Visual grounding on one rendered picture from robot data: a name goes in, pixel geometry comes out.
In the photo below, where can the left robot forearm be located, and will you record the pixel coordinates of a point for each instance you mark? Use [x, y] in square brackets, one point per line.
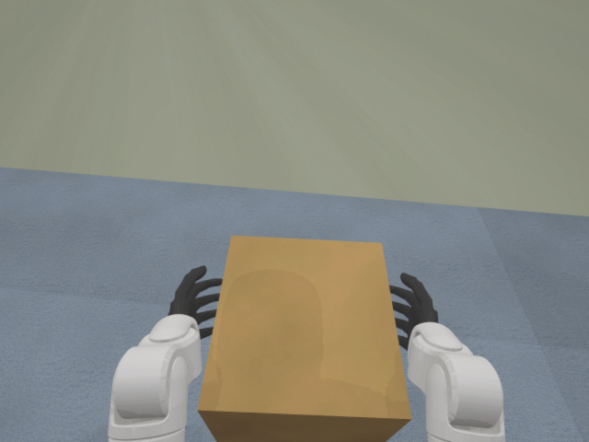
[149, 394]

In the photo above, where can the robot right hand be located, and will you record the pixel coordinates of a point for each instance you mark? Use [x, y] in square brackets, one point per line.
[420, 309]

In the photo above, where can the carton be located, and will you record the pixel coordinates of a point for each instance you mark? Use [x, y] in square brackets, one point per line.
[304, 346]

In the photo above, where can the robot left hand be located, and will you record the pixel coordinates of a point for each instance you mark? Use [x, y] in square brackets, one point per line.
[184, 302]

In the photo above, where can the right robot forearm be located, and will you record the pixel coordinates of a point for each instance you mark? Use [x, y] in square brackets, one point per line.
[464, 398]

